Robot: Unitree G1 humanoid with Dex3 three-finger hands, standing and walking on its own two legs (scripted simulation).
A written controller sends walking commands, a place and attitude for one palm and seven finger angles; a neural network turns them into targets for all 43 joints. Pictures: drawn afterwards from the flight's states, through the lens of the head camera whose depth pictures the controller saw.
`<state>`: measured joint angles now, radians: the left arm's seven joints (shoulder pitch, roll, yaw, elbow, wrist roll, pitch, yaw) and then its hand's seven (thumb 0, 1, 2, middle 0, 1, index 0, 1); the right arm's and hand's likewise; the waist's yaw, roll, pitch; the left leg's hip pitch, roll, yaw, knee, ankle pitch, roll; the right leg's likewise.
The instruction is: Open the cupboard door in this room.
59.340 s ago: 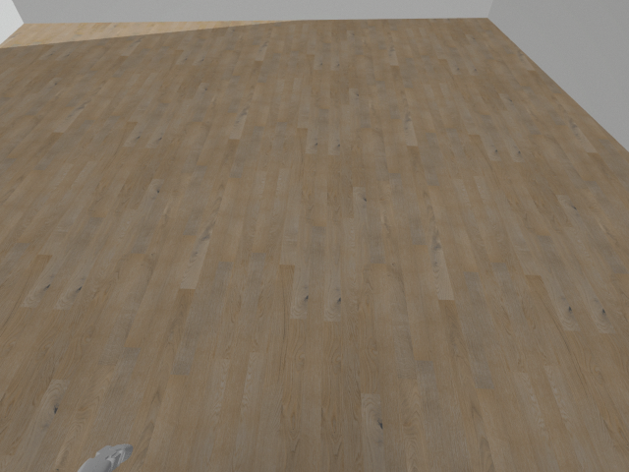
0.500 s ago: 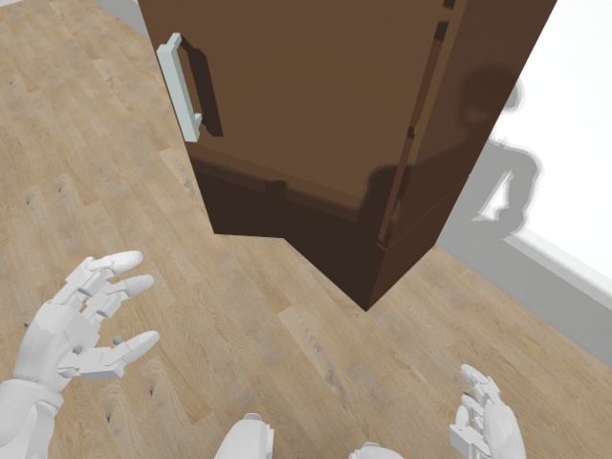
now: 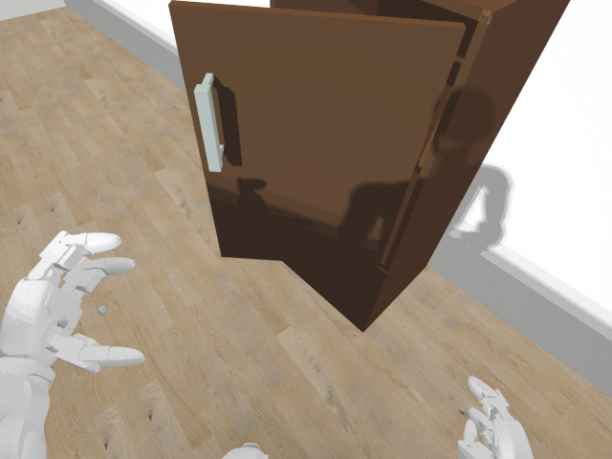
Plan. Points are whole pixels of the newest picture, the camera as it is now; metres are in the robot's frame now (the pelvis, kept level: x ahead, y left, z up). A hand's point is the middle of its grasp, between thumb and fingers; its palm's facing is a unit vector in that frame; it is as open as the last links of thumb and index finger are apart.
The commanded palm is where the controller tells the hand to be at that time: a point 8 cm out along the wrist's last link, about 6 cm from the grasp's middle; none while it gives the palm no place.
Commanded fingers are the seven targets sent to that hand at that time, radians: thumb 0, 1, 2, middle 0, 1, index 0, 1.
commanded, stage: raise the hand with hooked fingers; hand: left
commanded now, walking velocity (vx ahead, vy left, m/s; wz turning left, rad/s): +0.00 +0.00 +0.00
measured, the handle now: (212, 124) +0.59 +0.20 +0.10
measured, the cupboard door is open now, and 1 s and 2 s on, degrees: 42 42 42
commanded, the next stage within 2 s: move the hooked fingers beside the handle in 0.90 s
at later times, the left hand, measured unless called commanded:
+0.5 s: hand (85, 260) +0.30 +0.28 +0.12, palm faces +0.03 -1.00 -0.02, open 14.0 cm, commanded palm +0.26 +0.32 +0.12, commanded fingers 0.00 -0.50 0.30 -0.30 -1.20 -0.30 -1.20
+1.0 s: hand (121, 262) +0.30 +0.24 +0.12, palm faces +0.04 -1.00 -0.01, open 14.0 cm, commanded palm +0.27 +0.29 +0.12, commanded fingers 0.00 -0.50 0.30 -0.30 -1.20 -0.30 -1.20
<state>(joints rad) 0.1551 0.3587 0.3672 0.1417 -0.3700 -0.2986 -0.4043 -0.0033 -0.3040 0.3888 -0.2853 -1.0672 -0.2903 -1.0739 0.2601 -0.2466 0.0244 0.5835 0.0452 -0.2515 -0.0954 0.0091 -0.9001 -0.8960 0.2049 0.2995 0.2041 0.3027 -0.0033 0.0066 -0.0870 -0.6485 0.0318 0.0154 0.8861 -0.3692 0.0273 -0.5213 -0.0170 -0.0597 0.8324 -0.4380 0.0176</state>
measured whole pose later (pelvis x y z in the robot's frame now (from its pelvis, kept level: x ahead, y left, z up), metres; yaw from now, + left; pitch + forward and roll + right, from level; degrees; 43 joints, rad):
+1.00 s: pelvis +0.01 -0.04 +0.02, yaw +0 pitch +5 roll -1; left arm -0.08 0.41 0.43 0.42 -0.37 -0.16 -0.50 -0.01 -0.50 0.30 -0.30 -1.20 -0.30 -1.20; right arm 0.27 -0.28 0.03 0.60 0.06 -0.18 -0.11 0.01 -0.90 -0.90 0.21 0.30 0.21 0.30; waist 0.01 0.04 -0.07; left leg -0.50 0.05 0.01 0.72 -0.31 -0.02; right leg -0.40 0.01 -0.07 0.72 -0.40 -0.02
